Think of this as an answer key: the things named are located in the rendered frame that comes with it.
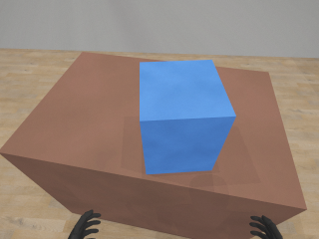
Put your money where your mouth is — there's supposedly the robot left hand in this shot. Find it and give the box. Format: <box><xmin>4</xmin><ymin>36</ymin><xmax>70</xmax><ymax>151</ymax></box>
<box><xmin>68</xmin><ymin>209</ymin><xmax>101</xmax><ymax>239</ymax></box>

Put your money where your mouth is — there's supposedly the carton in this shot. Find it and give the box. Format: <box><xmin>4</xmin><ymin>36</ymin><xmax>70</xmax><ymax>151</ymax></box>
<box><xmin>140</xmin><ymin>60</ymin><xmax>236</xmax><ymax>174</ymax></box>

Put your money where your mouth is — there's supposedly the pedestal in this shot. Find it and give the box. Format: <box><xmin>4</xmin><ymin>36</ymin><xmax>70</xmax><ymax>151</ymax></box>
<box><xmin>0</xmin><ymin>52</ymin><xmax>307</xmax><ymax>239</ymax></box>

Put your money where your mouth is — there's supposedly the robot right hand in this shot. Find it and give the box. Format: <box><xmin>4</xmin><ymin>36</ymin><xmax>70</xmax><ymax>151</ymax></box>
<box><xmin>249</xmin><ymin>215</ymin><xmax>283</xmax><ymax>239</ymax></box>

